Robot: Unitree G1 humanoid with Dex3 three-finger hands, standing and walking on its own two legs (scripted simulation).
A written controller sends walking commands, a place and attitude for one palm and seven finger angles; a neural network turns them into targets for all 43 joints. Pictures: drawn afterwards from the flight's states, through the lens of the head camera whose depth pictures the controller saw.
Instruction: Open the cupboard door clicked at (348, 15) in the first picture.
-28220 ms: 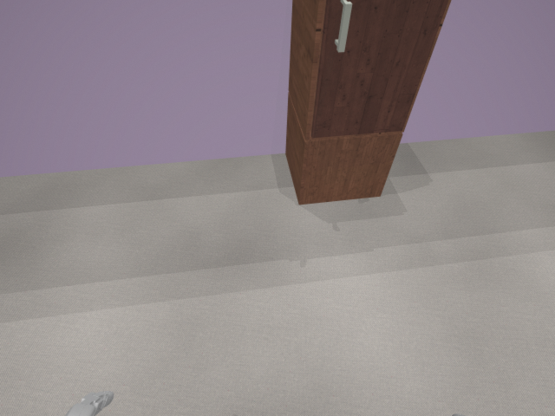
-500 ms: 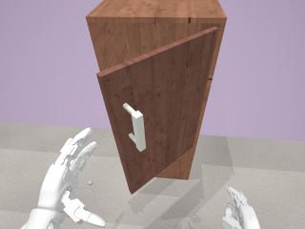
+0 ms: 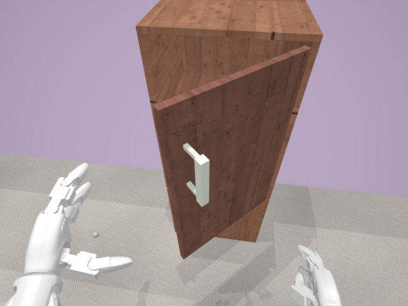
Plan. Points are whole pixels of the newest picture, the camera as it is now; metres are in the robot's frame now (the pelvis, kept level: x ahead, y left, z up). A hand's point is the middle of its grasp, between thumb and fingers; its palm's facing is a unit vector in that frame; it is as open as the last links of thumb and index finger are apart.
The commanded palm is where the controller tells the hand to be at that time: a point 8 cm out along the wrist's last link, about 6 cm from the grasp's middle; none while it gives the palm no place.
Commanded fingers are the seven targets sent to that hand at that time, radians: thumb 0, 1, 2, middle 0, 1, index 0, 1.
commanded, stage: draw the hand back to the body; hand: left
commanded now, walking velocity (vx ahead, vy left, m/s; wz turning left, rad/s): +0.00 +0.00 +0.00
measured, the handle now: (196, 175) +0.34 +0.06 +0.09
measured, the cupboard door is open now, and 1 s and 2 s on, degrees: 45 45 45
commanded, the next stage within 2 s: step back with the hand held close in 0.88 s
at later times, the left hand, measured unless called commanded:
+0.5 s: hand (67, 194) +0.23 +0.25 +0.15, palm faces +0.38 -0.82 -0.42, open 9.1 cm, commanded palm +0.18 +0.29 +0.18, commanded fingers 0.00 0.90 0.90 -0.20 -0.30 -0.20 -0.30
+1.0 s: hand (73, 197) +0.23 +0.24 +0.15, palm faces +0.40 -0.82 -0.41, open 7.4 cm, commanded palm +0.18 +0.28 +0.18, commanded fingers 0.00 0.90 0.90 -0.20 -0.30 -0.20 -0.30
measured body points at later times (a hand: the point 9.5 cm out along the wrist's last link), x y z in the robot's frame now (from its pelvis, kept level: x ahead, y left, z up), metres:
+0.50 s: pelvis +0.04 +0.00 +0.01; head +0.03 -0.02 +0.46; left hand +0.21 +0.29 +0.18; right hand +0.22 -0.23 -0.07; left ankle +0.05 +0.10 -0.73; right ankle -0.04 -0.10 -0.73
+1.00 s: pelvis +0.03 -0.02 +0.01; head +0.02 -0.04 +0.46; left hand +0.20 +0.28 +0.18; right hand +0.22 -0.25 -0.08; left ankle +0.05 +0.10 -0.73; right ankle -0.04 -0.10 -0.73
